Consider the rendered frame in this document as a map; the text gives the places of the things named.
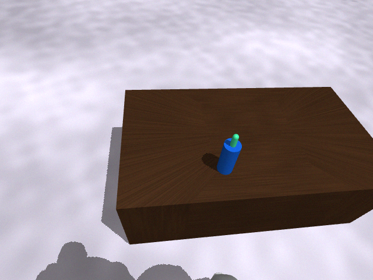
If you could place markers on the bottle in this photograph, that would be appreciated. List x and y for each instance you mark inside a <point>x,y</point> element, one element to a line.
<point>229,154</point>

